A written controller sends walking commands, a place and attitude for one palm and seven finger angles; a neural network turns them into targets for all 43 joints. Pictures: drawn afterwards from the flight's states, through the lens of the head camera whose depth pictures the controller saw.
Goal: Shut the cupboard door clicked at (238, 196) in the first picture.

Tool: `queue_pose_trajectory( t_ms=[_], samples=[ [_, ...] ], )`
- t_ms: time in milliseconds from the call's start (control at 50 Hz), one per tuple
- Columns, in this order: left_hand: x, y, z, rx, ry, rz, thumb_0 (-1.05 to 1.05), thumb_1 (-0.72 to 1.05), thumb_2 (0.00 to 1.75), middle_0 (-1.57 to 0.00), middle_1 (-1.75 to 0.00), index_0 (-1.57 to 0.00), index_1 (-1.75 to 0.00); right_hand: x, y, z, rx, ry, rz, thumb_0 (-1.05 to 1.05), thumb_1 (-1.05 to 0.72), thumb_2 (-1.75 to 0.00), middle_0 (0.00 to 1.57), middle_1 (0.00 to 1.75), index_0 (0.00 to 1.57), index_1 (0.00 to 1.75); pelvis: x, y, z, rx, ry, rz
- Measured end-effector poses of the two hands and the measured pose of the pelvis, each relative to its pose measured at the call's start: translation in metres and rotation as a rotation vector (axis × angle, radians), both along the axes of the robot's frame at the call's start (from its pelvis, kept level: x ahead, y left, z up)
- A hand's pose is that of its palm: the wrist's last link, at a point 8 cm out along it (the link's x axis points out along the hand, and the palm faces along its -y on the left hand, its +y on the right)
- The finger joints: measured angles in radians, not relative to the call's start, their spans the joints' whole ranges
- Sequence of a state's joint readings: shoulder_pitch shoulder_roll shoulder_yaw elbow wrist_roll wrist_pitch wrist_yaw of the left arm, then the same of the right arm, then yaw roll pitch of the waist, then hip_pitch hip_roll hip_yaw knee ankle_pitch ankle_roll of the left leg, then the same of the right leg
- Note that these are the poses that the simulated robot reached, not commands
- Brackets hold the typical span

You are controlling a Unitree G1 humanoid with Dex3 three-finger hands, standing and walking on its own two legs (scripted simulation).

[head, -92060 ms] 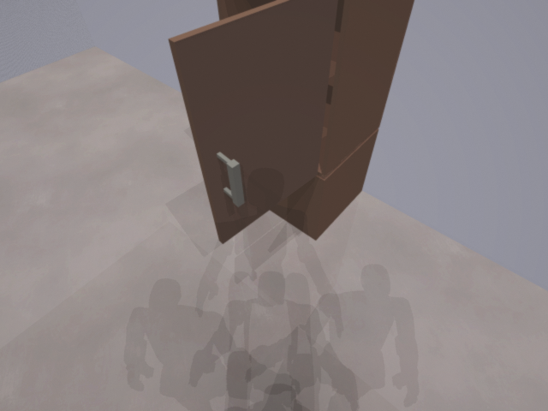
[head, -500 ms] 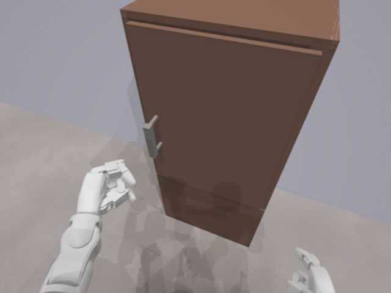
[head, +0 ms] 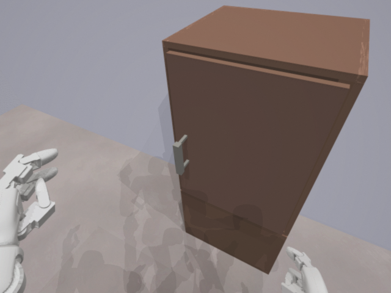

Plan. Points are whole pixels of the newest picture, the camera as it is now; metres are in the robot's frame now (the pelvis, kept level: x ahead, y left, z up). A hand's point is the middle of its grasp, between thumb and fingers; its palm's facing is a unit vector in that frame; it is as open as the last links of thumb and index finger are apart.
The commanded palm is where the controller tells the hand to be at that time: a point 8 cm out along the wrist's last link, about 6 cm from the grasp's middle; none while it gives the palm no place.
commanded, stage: draw the hand back to the body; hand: left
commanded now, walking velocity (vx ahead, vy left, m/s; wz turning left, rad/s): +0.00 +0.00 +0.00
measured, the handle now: (182, 155) +0.56 +0.13 -0.08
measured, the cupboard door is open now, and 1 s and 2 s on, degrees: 0 0 0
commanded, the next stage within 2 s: step back with the hand held close in 0.40 s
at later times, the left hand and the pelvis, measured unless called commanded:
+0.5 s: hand (57, 211) +0.18 +0.24 +0.17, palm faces +0.47 -0.79 -0.38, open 7.4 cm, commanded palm +0.13 +0.27 +0.17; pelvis -0.01 -0.03 +0.00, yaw -1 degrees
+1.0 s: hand (35, 225) +0.16 +0.26 +0.16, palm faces +0.42 -0.76 -0.49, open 7.4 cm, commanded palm +0.10 +0.29 +0.17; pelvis -0.05 +0.00 -0.01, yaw -1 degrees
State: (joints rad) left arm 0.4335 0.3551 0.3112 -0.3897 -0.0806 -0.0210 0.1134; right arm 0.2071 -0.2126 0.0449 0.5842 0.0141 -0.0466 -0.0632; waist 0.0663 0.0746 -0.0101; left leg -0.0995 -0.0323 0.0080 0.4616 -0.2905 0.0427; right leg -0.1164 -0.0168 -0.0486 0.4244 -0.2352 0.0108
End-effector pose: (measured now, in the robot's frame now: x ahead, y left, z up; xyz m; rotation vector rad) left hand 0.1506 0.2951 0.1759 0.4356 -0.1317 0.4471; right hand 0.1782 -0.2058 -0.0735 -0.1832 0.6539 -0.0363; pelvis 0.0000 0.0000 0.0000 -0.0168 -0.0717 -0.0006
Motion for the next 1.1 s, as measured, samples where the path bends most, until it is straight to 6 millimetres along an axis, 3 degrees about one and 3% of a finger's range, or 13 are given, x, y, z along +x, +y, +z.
queue_pose_trajectory(
  t_ms=[80,140,280,480,740,940,1100],
  samples=[
    [-0.017,0.008,0.015,0.058,-0.029,0.05,0.01,0.89,0.9,-0.36,-0.47,-0.36,-0.47,-0.003,-0.006,-0.002,0.0,0.005,-0.006,0.01,-0.91,-0.9,0.2,0.3,0.2,0.3,-0.002,-0.003,0.0,0.002,-0.003,-0.001],
    [-0.023,0.009,0.01,0.044,-0.02,0.08,0.01,0.89,0.9,-0.3,-0.41,-0.3,-0.4,-0.006,-0.012,-0.005,-0.004,0.013,-0.006,0.01,-0.91,-0.9,0.2,0.3,0.2,0.3,-0.005,-0.005,0.0,0.005,-0.007,0.003],
    [-0.018,-0.01,-0.015,-0.044,0.032,0.056,0.01,0.89,0.9,-0.23,-0.33,-0.23,-0.33,-0.017,-0.028,-0.006,-0.031,0.025,-0.023,0.01,-0.91,-0.9,0.2,0.3,0.2,0.3,-0.01,-0.014,0.0,0.012,-0.009,0.004],
    [-0.015,-0.024,0.009,0.029,-0.045,0.011,0.01,0.89,0.9,-0.21,-0.31,-0.22,-0.3,-0.019,-0.042,-0.002,-0.018,-0.024,-0.058,0.01,-0.91,-0.9,0.2,0.3,0.2,0.3,-0.01,-0.027,0.0,0.012,-0.022,-0.007],
    [-0.015,-0.022,-0.005,0.075,0.031,-0.012,0.01,0.89,0.9,-0.21,-0.3,-0.21,-0.3,-0.034,-0.057,-0.016,-0.038,0.085,-0.11,0.01,-0.91,-0.9,0.2,0.3,0.2,0.3,-0.017,-0.021,-0.003,0.003,0.059,0.007],
    [-0.028,-0.003,0.01,0.155,-0.01,-0.038,0.01,0.88,0.9,-0.21,-0.3,-0.22,-0.3,-0.056,-0.047,-0.01,-0.063,0.092,-0.165,0.01,-0.91,-0.9,0.2,0.3,0.2,0.3,-0.038,-0.007,-0.005,0.016,0.064,-0.016],
    [-0.054,0.002,-0.005,0.125,-0.028,-0.044,0.01,0.89,0.9,-0.21,-0.3,-0.21,-0.3,-0.083,-0.039,-0.004,-0.076,0.064,-0.152,0.01,-0.91,-0.9,0.2,0.3,0.2,0.3,-0.064,-0.003,-0.01,0.008,0.066,-0.018]
  ],
)
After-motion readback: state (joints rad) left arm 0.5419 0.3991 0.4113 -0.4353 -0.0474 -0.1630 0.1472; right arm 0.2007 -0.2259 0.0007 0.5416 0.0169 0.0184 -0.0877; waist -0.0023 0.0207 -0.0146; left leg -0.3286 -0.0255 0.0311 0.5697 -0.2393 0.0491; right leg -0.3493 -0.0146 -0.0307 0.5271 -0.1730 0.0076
